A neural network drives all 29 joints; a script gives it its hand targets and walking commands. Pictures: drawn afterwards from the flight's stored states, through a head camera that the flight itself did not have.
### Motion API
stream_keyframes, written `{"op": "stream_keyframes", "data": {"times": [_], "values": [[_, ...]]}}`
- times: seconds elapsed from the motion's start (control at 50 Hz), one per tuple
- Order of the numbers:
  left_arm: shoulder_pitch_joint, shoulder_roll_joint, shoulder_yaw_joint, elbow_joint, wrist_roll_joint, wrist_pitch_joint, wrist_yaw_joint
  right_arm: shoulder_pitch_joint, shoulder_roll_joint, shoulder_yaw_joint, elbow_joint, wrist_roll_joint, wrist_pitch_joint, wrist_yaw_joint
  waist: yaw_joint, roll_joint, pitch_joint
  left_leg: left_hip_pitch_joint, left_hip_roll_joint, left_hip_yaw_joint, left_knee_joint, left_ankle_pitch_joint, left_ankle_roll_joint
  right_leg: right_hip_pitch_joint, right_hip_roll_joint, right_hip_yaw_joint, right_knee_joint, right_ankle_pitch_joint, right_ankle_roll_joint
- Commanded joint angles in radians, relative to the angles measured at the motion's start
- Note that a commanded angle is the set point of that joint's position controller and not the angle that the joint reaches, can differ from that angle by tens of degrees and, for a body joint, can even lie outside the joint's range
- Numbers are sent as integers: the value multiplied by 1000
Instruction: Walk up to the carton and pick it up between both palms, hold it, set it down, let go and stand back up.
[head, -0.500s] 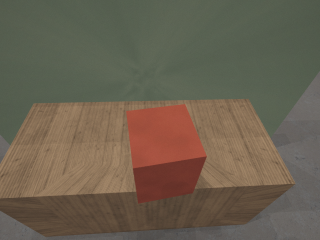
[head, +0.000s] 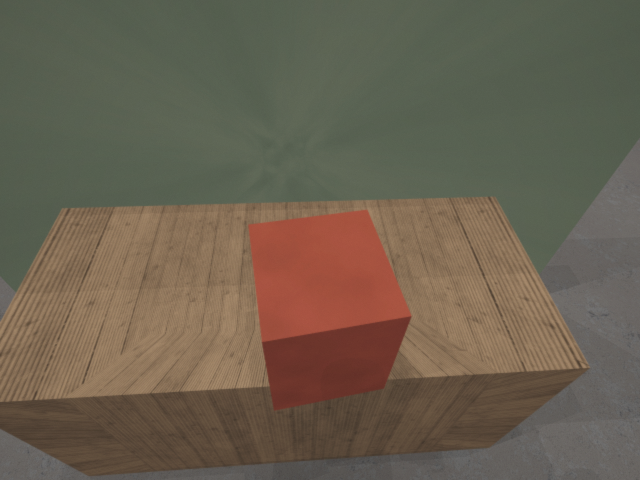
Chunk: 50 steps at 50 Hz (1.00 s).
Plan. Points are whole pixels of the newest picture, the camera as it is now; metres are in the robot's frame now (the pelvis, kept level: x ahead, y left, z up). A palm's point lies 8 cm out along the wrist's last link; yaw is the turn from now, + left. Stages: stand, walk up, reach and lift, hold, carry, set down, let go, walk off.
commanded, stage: stand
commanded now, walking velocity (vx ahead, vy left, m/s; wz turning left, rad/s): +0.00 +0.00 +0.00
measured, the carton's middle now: (320, 311) +0.41 +0.00 -0.10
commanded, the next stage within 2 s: none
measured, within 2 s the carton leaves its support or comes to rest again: neither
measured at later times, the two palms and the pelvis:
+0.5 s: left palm out of the picture +0.09 +0.29 -0.12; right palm out of the picture +0.08 -0.30 -0.12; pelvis +0.01 +0.00 +0.00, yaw +0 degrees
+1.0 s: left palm out of the picture +0.10 +0.29 -0.11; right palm out of the picture +0.08 -0.30 -0.12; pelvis +0.01 -0.01 +0.00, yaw +0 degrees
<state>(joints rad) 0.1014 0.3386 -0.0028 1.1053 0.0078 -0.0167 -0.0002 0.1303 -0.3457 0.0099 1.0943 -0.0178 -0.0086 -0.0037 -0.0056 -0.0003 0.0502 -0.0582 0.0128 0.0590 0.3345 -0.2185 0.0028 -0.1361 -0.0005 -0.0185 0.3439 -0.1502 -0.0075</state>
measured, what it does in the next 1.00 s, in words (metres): stands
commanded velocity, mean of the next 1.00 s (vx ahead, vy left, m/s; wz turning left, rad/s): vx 0.00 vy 0.00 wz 0.00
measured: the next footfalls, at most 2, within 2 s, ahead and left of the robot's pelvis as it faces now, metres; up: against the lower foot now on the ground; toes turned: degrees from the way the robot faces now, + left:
none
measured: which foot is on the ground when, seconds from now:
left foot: down 0.00-1.00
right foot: down 0.00-1.00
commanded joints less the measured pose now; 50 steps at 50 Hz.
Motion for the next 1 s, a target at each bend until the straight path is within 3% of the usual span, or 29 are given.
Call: {"op": "stream_keyframes", "data": {"times": [0.0, 0.98], "values": [[-51, 209, 39, -60, -1, -18, 9, -43, -206, -43, -59, 1, -18, -9, 0, -1, -52, -36, 128, -114, -83, 102, 21, 20, -126, 123, -66, 127, -23], [-58, 216, 50, -56, 0, -19, 14, -50, -201, -54, -46, 1, -13, -11, -2, -1, -64, 2, 139, -100, -89, 156, 13, 55, -131, 122, -66, 226, -26]]}}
